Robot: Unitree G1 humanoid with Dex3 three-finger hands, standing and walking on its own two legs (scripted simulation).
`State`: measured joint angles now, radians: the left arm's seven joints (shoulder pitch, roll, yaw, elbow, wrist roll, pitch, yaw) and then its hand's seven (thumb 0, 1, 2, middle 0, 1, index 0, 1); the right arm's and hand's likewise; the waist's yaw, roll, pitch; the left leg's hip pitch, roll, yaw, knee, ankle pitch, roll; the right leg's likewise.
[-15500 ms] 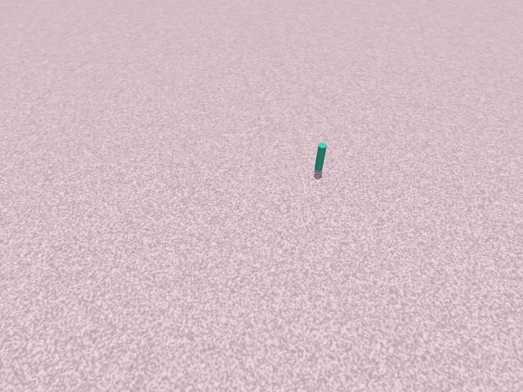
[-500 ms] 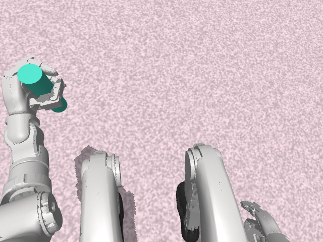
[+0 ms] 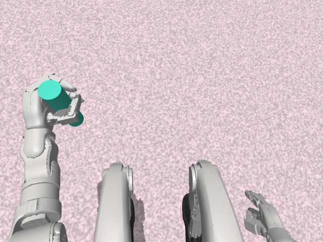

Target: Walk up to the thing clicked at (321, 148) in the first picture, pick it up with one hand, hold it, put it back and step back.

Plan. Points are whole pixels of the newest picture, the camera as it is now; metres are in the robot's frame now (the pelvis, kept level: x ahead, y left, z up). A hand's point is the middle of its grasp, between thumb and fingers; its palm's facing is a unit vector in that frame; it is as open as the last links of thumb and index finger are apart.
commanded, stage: lift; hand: left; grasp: from the side
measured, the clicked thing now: (64, 107) +0.42 +0.24 -0.02
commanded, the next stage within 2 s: hold in 1.46 s
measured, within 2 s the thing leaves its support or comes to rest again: neither
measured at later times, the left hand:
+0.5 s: hand (25, 62) +0.40 +0.21 +0.18, palm faces +0.17 -0.98 -0.05, open 5.4 cm
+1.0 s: hand out of the picture +0.39 +0.20 +0.26, palm faces +0.16 -0.99 -0.03, open 5.4 cm
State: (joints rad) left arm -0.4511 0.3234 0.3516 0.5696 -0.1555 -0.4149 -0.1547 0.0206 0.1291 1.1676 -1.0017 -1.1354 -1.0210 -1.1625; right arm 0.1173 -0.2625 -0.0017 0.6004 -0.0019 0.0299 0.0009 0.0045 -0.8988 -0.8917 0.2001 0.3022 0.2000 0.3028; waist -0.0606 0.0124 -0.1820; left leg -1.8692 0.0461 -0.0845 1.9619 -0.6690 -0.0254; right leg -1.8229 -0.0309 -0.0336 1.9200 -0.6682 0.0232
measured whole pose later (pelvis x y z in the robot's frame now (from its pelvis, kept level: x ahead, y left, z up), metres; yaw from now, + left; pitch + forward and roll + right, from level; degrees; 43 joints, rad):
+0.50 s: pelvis +0.04 +0.00 +0.15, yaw +2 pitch +22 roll -3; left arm -0.21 0.25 0.20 0.35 -0.15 -0.29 -0.03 0.02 0.13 1.16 -1.00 -1.14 -1.02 -1.16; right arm 0.17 -0.22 0.01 0.60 0.02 -0.02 -0.04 0.01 -0.89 -0.89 0.20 0.30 0.20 0.30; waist -0.04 0.02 -0.16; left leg -1.25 0.05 -0.06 1.44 -0.59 -0.02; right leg -1.20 -0.03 -0.05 1.39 -0.58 0.03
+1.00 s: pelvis +0.06 +0.00 +0.22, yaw +3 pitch +14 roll -2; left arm -0.15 0.21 0.16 0.37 -0.15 -0.34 -0.03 0.02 0.13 1.17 -1.00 -1.14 -1.02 -1.17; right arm 0.23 -0.21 0.01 0.63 0.01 -0.02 -0.03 0.01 -0.90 -0.89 0.20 0.30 0.20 0.30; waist -0.03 0.02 -0.09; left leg -0.87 0.05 -0.03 1.11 -0.49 -0.02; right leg -0.83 -0.03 -0.04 1.06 -0.48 0.03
